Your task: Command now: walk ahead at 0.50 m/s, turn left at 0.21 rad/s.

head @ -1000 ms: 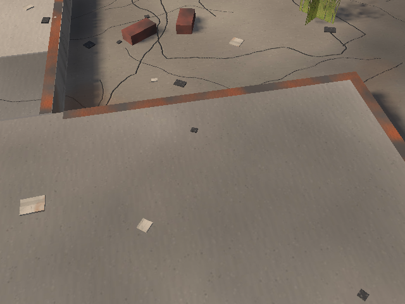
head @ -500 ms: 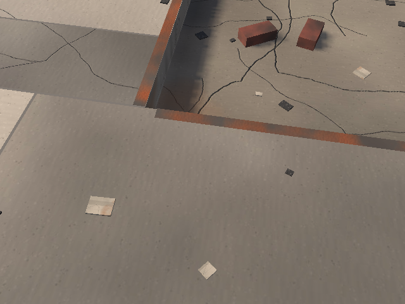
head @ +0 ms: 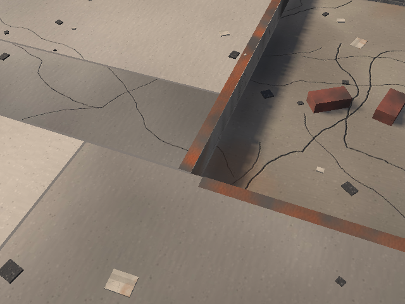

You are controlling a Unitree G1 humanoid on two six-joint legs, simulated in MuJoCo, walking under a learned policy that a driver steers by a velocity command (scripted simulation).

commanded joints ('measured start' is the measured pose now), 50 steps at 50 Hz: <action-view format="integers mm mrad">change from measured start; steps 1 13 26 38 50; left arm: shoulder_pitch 34 184 51 -258 -15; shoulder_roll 96 187 135 114 82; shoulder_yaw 18 36 17 12 27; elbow -36 54 -48 -160 -79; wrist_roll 3 -35 1 -14 4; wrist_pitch -7 24 -15 -15 -1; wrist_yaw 7 20 21 4 22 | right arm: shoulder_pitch -41 -334 -82 79 0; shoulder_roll -84 -35 -106 -158 -83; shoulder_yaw -26 2 -32 -55 -38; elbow -92 -157 -89 -6 -56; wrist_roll -6 4 -20 12 13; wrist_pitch -23 -47 -31 -15 13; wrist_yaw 6 42 32 -12 4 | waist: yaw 9 90 15 -57 7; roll -143 -117 48 49 -162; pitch -9 40 -52 10 13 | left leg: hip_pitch -246 -145 308 248 -253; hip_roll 114 78 210 173 137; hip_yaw -19 78 -292 -274 -21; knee -52 -615 -966 -870 1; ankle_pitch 80 394 352 294 80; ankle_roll -2 -18 250 171 -25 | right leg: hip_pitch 204 273 -314 -139 201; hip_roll -261 -269 -151 -49 -296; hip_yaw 356 134 86 108 257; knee -297 -309 567 10 -311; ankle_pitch -32 213 -102 227 -8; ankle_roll -173 -146 47 71 -136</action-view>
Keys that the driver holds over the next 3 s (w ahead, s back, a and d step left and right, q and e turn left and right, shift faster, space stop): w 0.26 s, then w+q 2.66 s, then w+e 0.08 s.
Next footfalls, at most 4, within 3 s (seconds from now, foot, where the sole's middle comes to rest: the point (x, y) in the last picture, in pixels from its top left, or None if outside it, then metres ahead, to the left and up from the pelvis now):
0.36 left None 0.35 0.15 -0.77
0.84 right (221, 258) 0.65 -0.01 -0.77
1.36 left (121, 227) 0.78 0.35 -0.77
1.84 right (119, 155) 1.12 0.40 -0.77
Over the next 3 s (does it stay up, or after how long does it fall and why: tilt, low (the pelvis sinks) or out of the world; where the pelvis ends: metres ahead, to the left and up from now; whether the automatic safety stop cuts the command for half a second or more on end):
stays up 1.15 0.95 0.00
